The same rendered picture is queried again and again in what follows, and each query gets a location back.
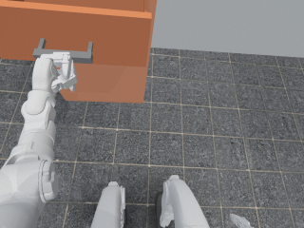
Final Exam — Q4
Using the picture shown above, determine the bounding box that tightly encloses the cabinet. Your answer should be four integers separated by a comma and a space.
55, 0, 158, 104

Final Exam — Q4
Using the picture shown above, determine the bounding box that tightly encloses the left robot thigh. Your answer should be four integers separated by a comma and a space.
90, 184, 125, 228

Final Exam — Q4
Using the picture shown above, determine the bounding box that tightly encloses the robot right foot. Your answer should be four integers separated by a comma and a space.
155, 191, 169, 228

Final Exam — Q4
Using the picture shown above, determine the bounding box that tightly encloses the left robot forearm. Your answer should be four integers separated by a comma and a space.
0, 89, 56, 171

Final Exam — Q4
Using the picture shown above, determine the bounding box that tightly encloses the handle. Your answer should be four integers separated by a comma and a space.
32, 38, 93, 64

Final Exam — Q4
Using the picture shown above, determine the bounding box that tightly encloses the drawer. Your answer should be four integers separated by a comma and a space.
0, 0, 152, 67

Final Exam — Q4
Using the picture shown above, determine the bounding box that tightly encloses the left robot hand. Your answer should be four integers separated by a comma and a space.
31, 51, 78, 97

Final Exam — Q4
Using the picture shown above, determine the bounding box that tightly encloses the left robot upper arm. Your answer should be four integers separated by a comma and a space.
0, 160, 59, 228

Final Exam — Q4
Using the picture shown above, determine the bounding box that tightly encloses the right robot hand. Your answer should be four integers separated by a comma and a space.
229, 214, 255, 228

